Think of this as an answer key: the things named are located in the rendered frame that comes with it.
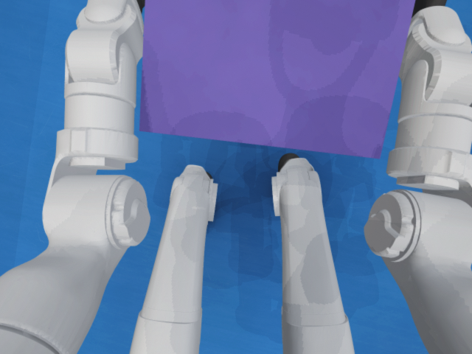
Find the robot right thigh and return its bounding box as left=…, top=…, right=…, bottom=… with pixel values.
left=271, top=167, right=355, bottom=354

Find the left robot upper arm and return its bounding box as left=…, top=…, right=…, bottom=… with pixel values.
left=0, top=175, right=150, bottom=354

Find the left robot forearm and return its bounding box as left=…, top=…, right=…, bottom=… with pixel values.
left=42, top=0, right=144, bottom=232

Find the robot right shin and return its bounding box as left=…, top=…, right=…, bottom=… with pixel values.
left=280, top=158, right=322, bottom=196

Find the carton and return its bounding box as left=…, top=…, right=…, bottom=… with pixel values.
left=139, top=0, right=415, bottom=159

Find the right robot forearm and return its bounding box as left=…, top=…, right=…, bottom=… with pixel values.
left=386, top=6, right=472, bottom=208

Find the right robot upper arm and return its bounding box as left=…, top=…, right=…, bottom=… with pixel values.
left=364, top=189, right=472, bottom=354

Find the right robot hand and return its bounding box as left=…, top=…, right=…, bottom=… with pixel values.
left=412, top=0, right=447, bottom=17

